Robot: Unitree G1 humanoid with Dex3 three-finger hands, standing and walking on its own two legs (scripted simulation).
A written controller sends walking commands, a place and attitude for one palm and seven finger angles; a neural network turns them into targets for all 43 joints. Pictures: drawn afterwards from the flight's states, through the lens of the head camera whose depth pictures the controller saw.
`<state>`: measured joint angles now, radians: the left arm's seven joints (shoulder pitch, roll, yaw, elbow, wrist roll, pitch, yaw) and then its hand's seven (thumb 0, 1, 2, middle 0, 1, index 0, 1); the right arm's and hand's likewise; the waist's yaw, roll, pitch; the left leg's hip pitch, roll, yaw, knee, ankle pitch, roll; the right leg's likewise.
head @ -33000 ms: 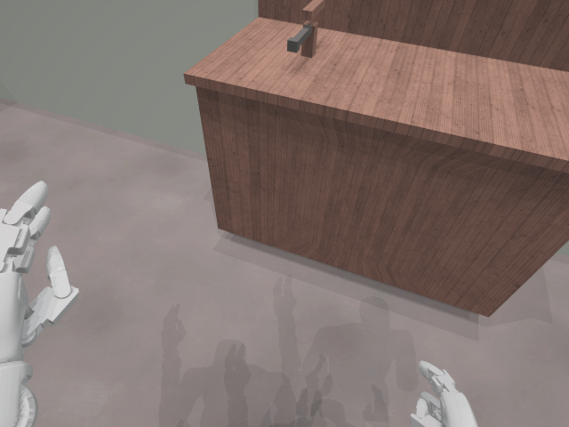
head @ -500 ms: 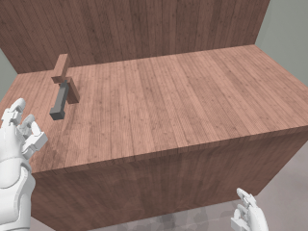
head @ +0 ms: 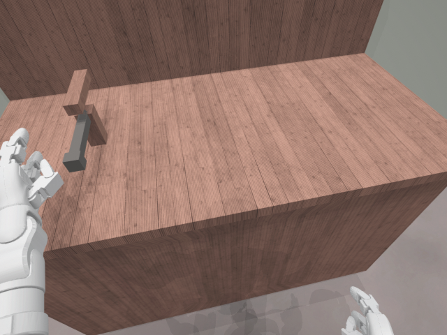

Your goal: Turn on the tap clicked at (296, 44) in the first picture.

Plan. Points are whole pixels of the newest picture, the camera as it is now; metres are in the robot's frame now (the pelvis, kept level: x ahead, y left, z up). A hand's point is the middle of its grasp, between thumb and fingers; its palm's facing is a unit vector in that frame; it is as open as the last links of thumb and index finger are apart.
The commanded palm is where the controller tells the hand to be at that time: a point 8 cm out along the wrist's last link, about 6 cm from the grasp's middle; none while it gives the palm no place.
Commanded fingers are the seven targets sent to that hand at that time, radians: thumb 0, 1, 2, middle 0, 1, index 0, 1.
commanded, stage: reach beside the lever's end, fingers flat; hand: left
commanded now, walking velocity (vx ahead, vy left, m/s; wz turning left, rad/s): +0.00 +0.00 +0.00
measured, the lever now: (75, 161) +0.37 +0.31 +0.12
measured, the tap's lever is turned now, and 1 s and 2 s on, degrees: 0 1 21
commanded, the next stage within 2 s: push the lever round in 0.60 s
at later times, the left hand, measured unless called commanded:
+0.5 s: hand (57, 173) +0.35 +0.34 +0.11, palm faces +0.52 -0.85 -0.09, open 7.8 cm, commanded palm +0.31 +0.37 +0.12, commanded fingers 0.00 0.90 0.90 -0.15 -0.15 -0.15 -0.15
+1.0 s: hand (67, 169) +0.35 +0.32 +0.12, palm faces +0.52 -0.85 -0.08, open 7.8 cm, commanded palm +0.31 +0.35 +0.12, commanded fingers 0.00 0.90 0.90 -0.15 -0.15 -0.15 -0.15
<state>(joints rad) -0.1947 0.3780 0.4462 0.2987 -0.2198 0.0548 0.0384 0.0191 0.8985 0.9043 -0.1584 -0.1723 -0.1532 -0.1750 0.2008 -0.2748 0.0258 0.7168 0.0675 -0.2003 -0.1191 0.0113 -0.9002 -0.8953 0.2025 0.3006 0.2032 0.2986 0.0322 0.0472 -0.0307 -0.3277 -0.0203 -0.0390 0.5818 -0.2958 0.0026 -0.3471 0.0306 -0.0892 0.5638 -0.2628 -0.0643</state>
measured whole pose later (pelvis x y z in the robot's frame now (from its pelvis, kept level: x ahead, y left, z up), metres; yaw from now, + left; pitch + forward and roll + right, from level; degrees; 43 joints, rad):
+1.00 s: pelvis +0.01 +0.01 +0.00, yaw +0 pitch +5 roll -1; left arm -0.25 0.35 0.44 0.39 -0.17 -0.03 0.08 0.03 0.91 0.91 -0.15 -0.15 -0.15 -0.15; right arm 0.23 -0.26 0.02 0.69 0.05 -0.14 -0.09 0.01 -0.90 -0.90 0.20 0.30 0.20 0.30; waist 0.02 0.04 -0.05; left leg -0.36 -0.03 -0.03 0.60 -0.32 0.02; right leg -0.37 0.03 -0.08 0.57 -0.28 -0.05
